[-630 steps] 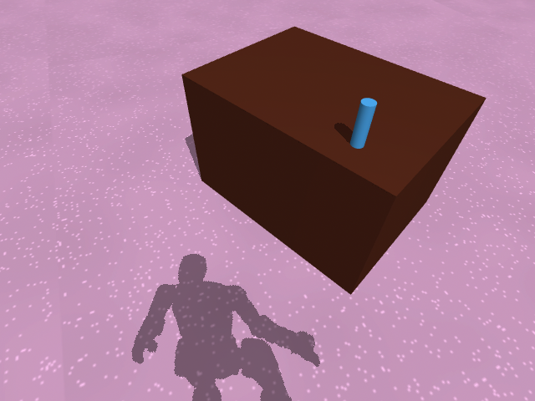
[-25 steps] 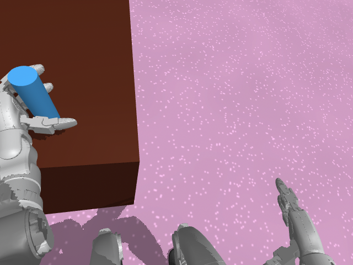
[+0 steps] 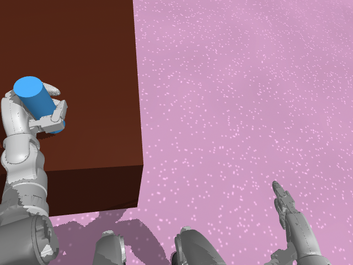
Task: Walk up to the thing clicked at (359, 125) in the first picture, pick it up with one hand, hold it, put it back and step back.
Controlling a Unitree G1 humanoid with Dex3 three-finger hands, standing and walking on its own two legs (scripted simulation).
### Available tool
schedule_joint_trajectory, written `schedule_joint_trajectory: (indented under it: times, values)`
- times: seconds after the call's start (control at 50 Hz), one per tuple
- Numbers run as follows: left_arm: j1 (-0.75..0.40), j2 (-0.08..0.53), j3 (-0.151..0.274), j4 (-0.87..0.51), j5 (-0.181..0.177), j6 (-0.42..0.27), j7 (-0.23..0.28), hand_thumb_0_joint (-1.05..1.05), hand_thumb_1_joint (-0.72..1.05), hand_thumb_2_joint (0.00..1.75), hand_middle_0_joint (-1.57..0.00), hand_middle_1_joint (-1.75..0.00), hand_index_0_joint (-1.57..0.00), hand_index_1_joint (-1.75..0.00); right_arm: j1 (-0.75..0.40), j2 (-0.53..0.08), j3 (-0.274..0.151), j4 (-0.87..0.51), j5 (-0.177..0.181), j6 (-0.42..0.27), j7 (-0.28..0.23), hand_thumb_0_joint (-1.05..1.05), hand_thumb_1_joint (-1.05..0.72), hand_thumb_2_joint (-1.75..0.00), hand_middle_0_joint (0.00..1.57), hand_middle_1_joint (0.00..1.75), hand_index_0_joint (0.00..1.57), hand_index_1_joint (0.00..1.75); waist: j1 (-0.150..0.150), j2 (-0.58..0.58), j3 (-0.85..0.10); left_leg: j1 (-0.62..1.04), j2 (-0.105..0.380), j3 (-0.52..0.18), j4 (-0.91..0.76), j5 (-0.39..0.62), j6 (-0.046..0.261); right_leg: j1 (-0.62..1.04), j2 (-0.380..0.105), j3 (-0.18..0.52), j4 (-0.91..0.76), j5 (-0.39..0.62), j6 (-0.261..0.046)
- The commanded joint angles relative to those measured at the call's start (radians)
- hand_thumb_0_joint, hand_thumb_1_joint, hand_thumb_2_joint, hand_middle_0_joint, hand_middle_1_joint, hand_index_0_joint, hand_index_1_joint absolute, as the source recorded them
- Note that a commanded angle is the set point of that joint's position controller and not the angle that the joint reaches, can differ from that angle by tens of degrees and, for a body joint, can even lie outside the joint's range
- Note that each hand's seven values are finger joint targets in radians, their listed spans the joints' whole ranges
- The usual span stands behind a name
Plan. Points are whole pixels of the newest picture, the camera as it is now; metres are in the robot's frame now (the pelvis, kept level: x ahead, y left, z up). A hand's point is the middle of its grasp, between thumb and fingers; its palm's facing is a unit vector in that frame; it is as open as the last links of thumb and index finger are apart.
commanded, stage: settle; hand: left
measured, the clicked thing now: (43, 108) +0.47 +0.22 +0.02
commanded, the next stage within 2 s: lift in 0.84 s
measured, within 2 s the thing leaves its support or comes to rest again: leaves its support in 0.16 s
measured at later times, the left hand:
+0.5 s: hand (41, 97) +0.47 +0.22 +0.06, palm faces +0.17 -0.99 -0.01, open 5.8 cm
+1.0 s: hand (36, 81) +0.49 +0.21 +0.08, palm faces +0.16 -0.99 +0.00, open 5.8 cm
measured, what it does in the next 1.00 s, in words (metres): stands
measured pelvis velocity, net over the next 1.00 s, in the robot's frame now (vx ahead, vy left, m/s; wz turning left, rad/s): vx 0.01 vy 0.00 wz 0.01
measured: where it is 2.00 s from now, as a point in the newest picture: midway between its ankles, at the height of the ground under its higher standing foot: outside the picture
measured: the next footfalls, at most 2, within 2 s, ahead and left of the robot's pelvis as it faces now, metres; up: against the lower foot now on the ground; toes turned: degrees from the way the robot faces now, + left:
none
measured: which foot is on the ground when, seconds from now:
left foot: down 0.00-1.00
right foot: down 0.00-1.00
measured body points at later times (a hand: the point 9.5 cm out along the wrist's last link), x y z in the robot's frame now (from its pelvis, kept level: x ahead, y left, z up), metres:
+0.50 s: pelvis +0.00 +0.00 +0.02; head +0.12 +0.04 +0.45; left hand +0.46 +0.27 +0.06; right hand +0.16 -0.25 +0.02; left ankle +0.04 +0.12 -0.62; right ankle +0.00 -0.15 -0.62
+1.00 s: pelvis +0.01 +0.00 +0.03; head +0.12 +0.04 +0.47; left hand +0.47 +0.27 +0.09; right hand +0.17 -0.26 +0.02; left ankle +0.04 +0.12 -0.62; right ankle +0.00 -0.15 -0.62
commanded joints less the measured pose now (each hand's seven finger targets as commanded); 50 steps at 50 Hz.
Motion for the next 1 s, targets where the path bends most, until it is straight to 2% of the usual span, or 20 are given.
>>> schedule_joint_trajectory:
  times: [0.0,0.06,0.1,0.16,0.18,0.24,0.28,0.34,0.52,0.56,0.62,0.66,0.68,0.7,0.76,0.8,0.84,0.92,0.94,0.98]
  values:
    - [-0.344,0.239,0.040,-0.239,-0.021,-0.052,0.023,0.00,0.63,1.38,-1.44,-1.44,-1.43,-1.46,0.042,-0.169,-0.132,-0.171,0.005,-0.050,-0.030,0.00,0.53,-0.06,0.05,0.05,0.05,0.05,0.038,0.217,-0.491,0.513,-0.028,-0.013,-0.155,0.353,0.013,0.142,0.033,-0.014,-0.149,0.370,-0.042]
    - [-0.408,0.237,-0.007,-0.325,-0.007,-0.051,0.018,0.00,0.52,1.36,-1.47,-1.47,-1.46,-1.49,0.050,-0.147,-0.115,-0.165,0.004,-0.046,-0.034,0.00,0.52,-0.06,0.05,0.05,0.05,0.05,0.035,0.259,-0.543,0.573,-0.026,-0.010,-0.154,0.419,0.011,0.162,0.028,-0.010,-0.150,0.418,-0.042]
    - [-0.426,0.240,-0.003,-0.344,-0.018,-0.049,0.014,0.00,0.52,1.36,-1.47,-1.47,-1.45,-1.49,0.019,-0.141,-0.110,-0.167,0.007,-0.046,-0.038,0.00,0.52,-0.06,0.05,0.05,0.05,0.05,0.050,0.262,-0.540,0.582,-0.025,-0.015,-0.168,0.416,0.007,0.172,0.028,-0.011,-0.151,0.407,-0.045]
    - [-0.446,0.218,-0.019,-0.323,-0.022,-0.033,0.014,0.00,0.52,1.37,-1.44,-1.46,-1.43,-1.48,0.016,-0.143,-0.116,-0.136,0.007,-0.045,-0.046,0.00,0.52,-0.06,0.05,0.05,0.05,0.05,0.035,0.258,-0.486,0.586,-0.024,-0.016,-0.191,0.346,0.006,0.147,0.028,-0.012,-0.174,0.355,-0.043]
    - [-0.442,0.225,-0.015,-0.322,-0.023,-0.033,0.016,0.00,0.52,1.38,-1.43,-1.46,-1.42,-1.49,0.038,-0.155,-0.129,-0.111,0.004,-0.043,-0.048,0.00,0.52,-0.06,0.05,0.05,0.05,0.05,0.028,0.264,-0.485,0.602,-0.021,-0.020,-0.193,0.366,0.004,0.140,0.028,-0.017,-0.174,0.360,-0.045]
    - [-0.444,0.215,-0.030,-0.308,-0.019,-0.019,0.014,0.00,0.52,1.37,-1.44,-1.46,-1.43,-1.48,0.026,-0.125,-0.098,-0.100,0.005,-0.040,-0.047,0.00,0.53,-0.06,0.05,0.05,0.05,0.05,0.038,0.253,-0.480,0.613,-0.022,-0.018,-0.202,0.367,0.007,0.151,0.026,-0.016,-0.188,0.361,-0.042]
    - [-0.425,0.217,-0.027,-0.282,-0.024,-0.006,0.010,0.00,0.50,1.37,-1.43,-1.46,-1.42,-1.48,0.020,-0.154,-0.131,-0.102,0.010,-0.039,-0.051,0.00,0.53,-0.06,0.05,0.05,0.05,0.05,0.034,0.225,-0.474,0.615,-0.023,-0.013,-0.208,0.359,0.011,0.162,0.027,-0.014,-0.204,0.369,-0.039]
    - [-0.435,0.212,-0.031,-0.274,-0.022,0.004,0.010,0.00,0.53,1.38,-1.43,-1.46,-1.42,-1.48,0.008,-0.132,-0.100,-0.081,0.009,-0.039,-0.047,0.00,0.54,-0.05,0.05,0.05,0.05,0.05,0.046,0.224,-0.459,0.601,-0.023,-0.013,-0.217,0.370,0.010,0.167,0.025,-0.015,-0.209,0.374,-0.040]
    - [-0.482,0.236,-0.027,-0.269,-0.029,0.011,0.005,0.00,0.53,1.39,-1.43,-1.47,-1.43,-1.49,-0.021,-0.136,-0.103,-0.078,0.020,-0.041,-0.053,0.00,0.54,-0.05,0.05,0.05,0.05,0.05,0.052,0.182,-0.449,0.602,-0.026,-0.008,-0.255,0.304,0.016,0.212,0.022,-0.010,-0.245,0.342,-0.038]
    - [-0.486,0.248,-0.016,-0.259,-0.035,0.012,0.003,0.00,0.52,1.38,-1.41,-1.46,-1.41,-1.48,0.000,-0.147,-0.122,-0.042,0.020,-0.038,-0.058,0.00,0.54,-0.05,0.05,0.05,0.05,0.05,0.049,0.193,-0.435,0.603,-0.029,-0.004,-0.261,0.286,0.015,0.213,0.022,-0.008,-0.255,0.335,-0.035]
    - [-0.503,0.248,-0.028,-0.294,-0.034,0.012,0.002,0.00,0.57,1.41,-1.43,-1.48,-1.43,-1.49,-0.024,-0.124,-0.093,-0.050,0.021,-0.044,-0.056,0.00,0.54,-0.05,0.05,0.05,0.05,0.05,0.059,0.206,-0.486,0.633,-0.032,0.005,-0.244,0.353,0.019,0.242,0.018,0.001,-0.254,0.397,-0.032]
    - [-0.496,0.255,-0.016,-0.277,-0.033,0.017,0.003,0.00,0.55,1.41,-1.43,-1.48,-1.43,-1.50,-0.016,-0.153,-0.122,-0.053,0.018,-0.039,-0.059,0.00,0.54,-0.05,0.05,0.05,0.05,0.05,0.056,0.201,-0.494,0.646,-0.028,-0.002,-0.250,0.393,0.015,0.247,0.021,-0.007,-0.251,0.417,-0.036]
    - [-0.500,0.249,-0.024,-0.289,-0.034,0.017,0.002,0.00,0.56,1.41,-1.43,-1.48,-1.42,-1.50,-0.008,-0.148,-0.117,-0.038,0.017,-0.037,-0.058,0.00,0.54,-0.05,0.05,0.05,0.05,0.05,0.058,0.220,-0.502,0.668,-0.026,-0.005,-0.249,0.422,0.010,0.240,0.021,-0.010,-0.246,0.425,-0.039]
    - [-0.521,0.245,-0.033,-0.297,-0.032,0.020,0.001,0.00,0.57,1.41,-1.43,-1.48,-1.43,-1.50,-0.009,-0.117,-0.084,-0.019,0.017,-0.035,-0.054,0.00,0.54,-0.05,0.05,0.05,0.05,0.05,0.067,0.225,-0.495,0.665,-0.027,-0.001,-0.247,0.427,0.014,0.243,0.018,-0.007,-0.252,0.432,-0.036]
    - [-0.510,0.243,-0.025,-0.261,-0.035,0.026,-0.003,0.00,0.59,1.42,-1.44,-1.48,-1.44,-1.50,-0.040,-0.142,-0.113,-0.025,0.017,-0.038,-0.057,0.00,0.55,-0.05,0.05,0.05,0.05,0.05,0.054,0.196,-0.497,0.662,-0.026,0.002,-0.245,0.441,0.018,0.256,0.020,-0.005,-0.259,0.463,-0.033]
    - [-0.524,0.240,-0.041,-0.277,-0.028,0.030,-0.010,0.00,0.59,1.45,-1.44,-1.50,-1.44,-1.52,-0.024,-0.112,-0.075,-0.005,0.014,-0.034,-0.054,0.00,0.56,-0.05,0.05,0.05,0.05,0.05,0.060,0.215,-0.501,0.666,-0.027,0.004,-0.245,0.455,0.020,0.255,0.018,-0.003,-0.264,0.475,-0.032]
    - [-0.520,0.261,-0.023,-0.263,-0.029,0.034,-0.003,0.00,0.56,1.44,-1.44,-1.50,-1.45,-1.52,-0.042,-0.135,-0.104,-0.014,0.018,-0.034,-0.056,0.00,0.55,-0.05,0.05,0.05,0.05,0.05,0.059,0.195,-0.485,0.658,-0.028,0.005,-0.255,0.424,0.021,0.261,0.019,-0.003,-0.272,0.452,-0.033]
    - [-0.527,0.253,-0.025,-0.261,-0.035,0.042,0.002,0.00,0.56,1.44,-1.44,-1.50,-1.44,-1.51,-0.045,-0.136,-0.104,-0.004,0.022,-0.034,-0.054,0.00,0.55,-0.05,0.05,0.05,0.05,0.05,0.063,0.193,-0.457,0.658,-0.027,0.000,-0.278,0.377,0.018,0.255,0.021,-0.007,-0.284,0.407,-0.034]
    - [-0.526,0.257,-0.028,-0.252,-0.031,0.044,0.000,0.00,0.59,1.37,-1.42,-1.48,-1.44,-1.48,-0.012,-0.134,-0.109,0.037,0.020,-0.030,-0.056,0.00,0.55,-0.05,0.05,0.05,0.05,0.05,0.053,0.206,-0.464,0.675,-0.025,0.002,-0.273,0.403,0.018,0.244,0.021,-0.007,-0.283,0.423,-0.035]
    - [-0.513,0.249,-0.030,-0.269,-0.035,0.048,-0.002,0.00,0.65,1.37,-1.41,-1.47,-1.43,-1.47,-0.050,-0.154,-0.126,-0.010,0.022,-0.034,-0.056,0.00,0.55,-0.05,0.05,0.05,0.05,0.05,0.064,0.211,-0.500,0.708,-0.021,-0.007,-0.280,0.439,0.012,0.257,0.024,-0.015,-0.279,0.427,-0.038]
